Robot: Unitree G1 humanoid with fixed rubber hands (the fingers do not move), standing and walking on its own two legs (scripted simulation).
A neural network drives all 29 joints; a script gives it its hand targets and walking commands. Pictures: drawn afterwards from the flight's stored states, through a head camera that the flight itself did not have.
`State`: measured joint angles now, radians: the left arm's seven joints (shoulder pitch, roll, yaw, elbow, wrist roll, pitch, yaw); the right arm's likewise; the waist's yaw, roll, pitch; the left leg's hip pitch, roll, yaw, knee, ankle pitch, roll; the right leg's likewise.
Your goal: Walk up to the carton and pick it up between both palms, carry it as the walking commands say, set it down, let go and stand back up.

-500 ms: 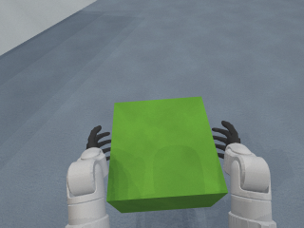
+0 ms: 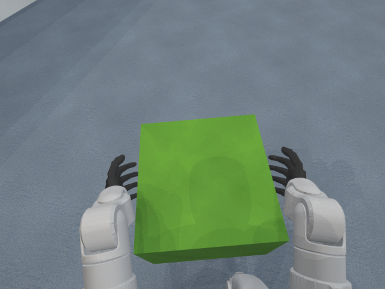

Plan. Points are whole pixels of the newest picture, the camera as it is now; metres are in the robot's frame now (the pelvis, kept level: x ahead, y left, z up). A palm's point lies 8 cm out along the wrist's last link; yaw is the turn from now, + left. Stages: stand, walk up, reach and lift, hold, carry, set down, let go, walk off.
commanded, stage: carry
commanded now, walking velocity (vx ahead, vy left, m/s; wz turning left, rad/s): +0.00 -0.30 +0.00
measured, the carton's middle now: (203, 189) +0.32 +0.01 -0.01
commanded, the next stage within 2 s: none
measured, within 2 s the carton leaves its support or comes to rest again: neither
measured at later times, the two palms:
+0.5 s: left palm (210, 222) +0.22 +0.00 +0.07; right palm out of the picture +0.24 -0.33 +0.09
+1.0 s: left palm (340, 243) +0.18 -0.20 +0.08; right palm out of the picture +0.19 -0.53 +0.09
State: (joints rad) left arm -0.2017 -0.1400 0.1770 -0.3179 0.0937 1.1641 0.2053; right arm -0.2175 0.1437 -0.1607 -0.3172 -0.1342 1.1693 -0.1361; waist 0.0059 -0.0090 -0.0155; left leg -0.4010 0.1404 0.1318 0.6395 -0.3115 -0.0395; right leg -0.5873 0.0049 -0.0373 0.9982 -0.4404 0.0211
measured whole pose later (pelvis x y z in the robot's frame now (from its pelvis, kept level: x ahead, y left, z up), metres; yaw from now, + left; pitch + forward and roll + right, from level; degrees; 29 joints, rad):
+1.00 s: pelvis -0.09 -0.38 +0.00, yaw +3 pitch +4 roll -1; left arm -0.23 -0.15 0.17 -0.29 0.13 1.16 0.17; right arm -0.23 0.14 -0.19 -0.32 -0.12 1.17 -0.14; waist -0.02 -0.02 -0.06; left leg -0.36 0.06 0.15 0.63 -0.34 0.03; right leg -0.53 0.07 -0.14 0.69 -0.29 -0.06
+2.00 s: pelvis -0.17 -0.80 +0.01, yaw +4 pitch +4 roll +0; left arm -0.22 -0.14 0.17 -0.31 0.12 1.17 0.18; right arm -0.21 0.14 -0.17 -0.36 -0.10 1.18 -0.18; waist -0.04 0.03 -0.01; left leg -0.48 0.06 0.12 0.96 -0.53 -0.02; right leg -0.43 0.03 -0.12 0.49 -0.14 -0.09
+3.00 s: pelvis -0.24 -1.23 +0.00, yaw +4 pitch +4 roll +0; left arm -0.24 -0.15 0.15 -0.31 0.08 1.17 0.23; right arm -0.22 0.14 -0.20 -0.33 -0.15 1.16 -0.11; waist 0.00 0.04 -0.01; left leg -0.48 0.17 0.02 0.91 -0.57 -0.06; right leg -0.44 -0.01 -0.08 0.57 -0.19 -0.03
